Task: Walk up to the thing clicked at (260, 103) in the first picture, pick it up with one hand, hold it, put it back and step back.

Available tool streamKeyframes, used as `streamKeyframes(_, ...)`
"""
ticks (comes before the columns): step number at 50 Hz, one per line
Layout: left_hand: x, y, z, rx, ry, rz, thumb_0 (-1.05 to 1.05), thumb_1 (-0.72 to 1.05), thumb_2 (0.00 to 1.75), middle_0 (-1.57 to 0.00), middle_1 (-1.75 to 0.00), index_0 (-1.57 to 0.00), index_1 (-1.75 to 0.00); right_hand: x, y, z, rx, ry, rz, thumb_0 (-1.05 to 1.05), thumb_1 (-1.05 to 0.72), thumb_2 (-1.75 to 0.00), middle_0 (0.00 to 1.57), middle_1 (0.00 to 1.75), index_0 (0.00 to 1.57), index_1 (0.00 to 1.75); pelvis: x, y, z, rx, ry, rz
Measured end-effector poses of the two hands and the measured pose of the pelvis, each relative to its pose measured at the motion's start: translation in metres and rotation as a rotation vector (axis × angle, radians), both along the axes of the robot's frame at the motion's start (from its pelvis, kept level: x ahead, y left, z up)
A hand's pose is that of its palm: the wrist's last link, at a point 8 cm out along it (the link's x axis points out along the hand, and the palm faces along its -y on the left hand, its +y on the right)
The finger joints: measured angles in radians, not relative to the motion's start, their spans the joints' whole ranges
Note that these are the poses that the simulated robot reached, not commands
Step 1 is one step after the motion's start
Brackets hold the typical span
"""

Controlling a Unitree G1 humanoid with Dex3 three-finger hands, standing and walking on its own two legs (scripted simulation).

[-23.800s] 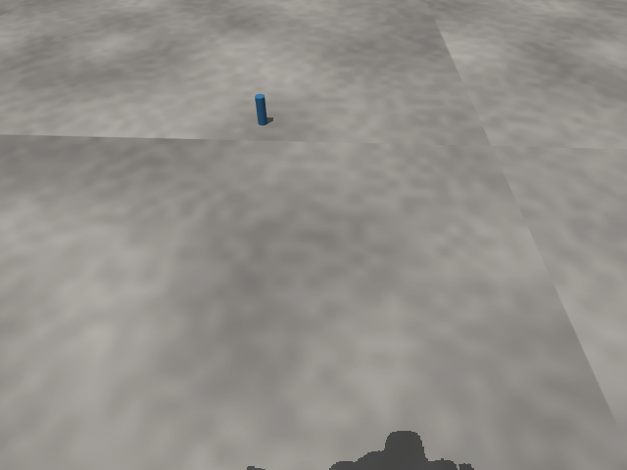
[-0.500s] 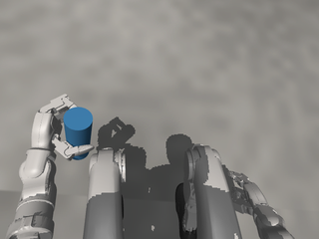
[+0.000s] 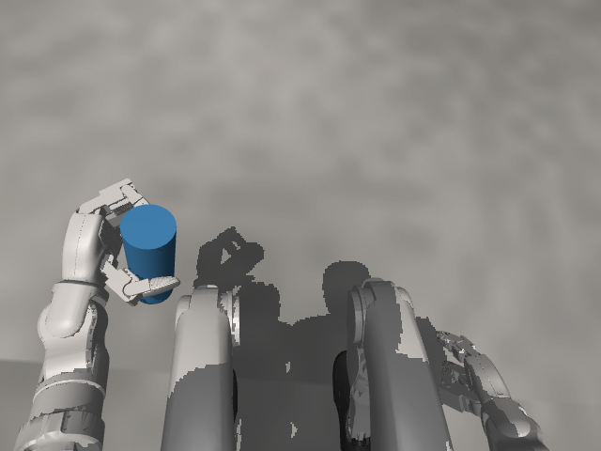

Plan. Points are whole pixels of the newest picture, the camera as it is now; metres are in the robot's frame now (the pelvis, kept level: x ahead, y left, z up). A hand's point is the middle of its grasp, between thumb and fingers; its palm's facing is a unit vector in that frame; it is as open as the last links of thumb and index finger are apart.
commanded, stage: lift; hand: left
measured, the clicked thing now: (151, 260) +0.35 +0.19 -0.03
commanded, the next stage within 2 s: hold in 1.94 s
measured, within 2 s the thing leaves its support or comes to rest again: neither
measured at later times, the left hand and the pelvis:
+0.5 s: hand (104, 198) +0.36 +0.18 +0.12, palm faces -0.08 -0.99 -0.06, open 9.8 cm; pelvis +0.02 +0.00 +0.11, yaw +1 degrees
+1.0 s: hand out of the picture +0.37 +0.18 +0.29, palm faces -0.07 -1.00 -0.04, open 9.8 cm; pelvis +0.05 +0.00 +0.25, yaw +2 degrees
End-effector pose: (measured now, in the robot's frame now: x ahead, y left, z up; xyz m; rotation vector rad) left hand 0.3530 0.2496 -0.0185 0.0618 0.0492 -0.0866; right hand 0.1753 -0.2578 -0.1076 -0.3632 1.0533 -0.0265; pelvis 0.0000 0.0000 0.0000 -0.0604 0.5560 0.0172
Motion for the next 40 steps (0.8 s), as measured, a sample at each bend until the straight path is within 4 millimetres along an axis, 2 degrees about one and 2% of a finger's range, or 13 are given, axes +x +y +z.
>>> streamKeyframes(9,-0.006,-0.001,0.038,0.005,0.012,-0.014,0.03,-0.61,1.00,-1.00,-1.42,-0.89,-1.36,0.011,0.005,0.027,0.019,-0.042,-0.022,0.01,-0.91,-0.89,0.20,0.30,0.20,0.30,0.003,0.001,0.028,0.001,0.016,0.003)
streamKeyframes(20,-0.006,-0.008,0.111,0.018,0.002,-0.010,0.03,-0.60,1.00,-0.99,-1.42,-0.89,-1.36,0.031,0.012,0.077,0.050,-0.097,-0.049,0.01,-0.89,-0.89,0.20,0.30,0.20,0.30,0.013,0.001,0.077,0.005,0.007,0.009)
streamKeyframes(27,-0.009,-0.012,0.162,0.005,0.017,0.005,0.03,-0.60,1.01,-0.98,-1.43,-0.88,-1.37,0.038,0.016,0.120,0.066,-0.132,-0.081,0.01,-0.89,-0.88,0.20,0.30,0.20,0.30,0.021,0.002,0.117,0.007,-0.023,0.012)
streamKeyframes(34,-0.013,-0.015,0.221,-0.005,0.020,0.027,0.03,-0.60,1.01,-0.99,-1.43,-0.88,-1.37,0.042,0.021,0.173,0.070,-0.161,-0.103,0.01,-0.88,-0.88,0.20,0.30,0.20,0.30,0.032,0.003,0.165,0.011,-0.073,0.018)
streamKeyframes(40,-0.008,-0.015,0.267,-0.008,0.012,0.037,0.02,-0.60,1.01,-0.99,-1.42,-0.89,-1.36,0.044,0.024,0.218,0.071,-0.195,-0.114,0.01,-0.88,-0.88,0.20,0.30,0.20,0.30,0.043,0.003,0.203,0.013,-0.129,0.026)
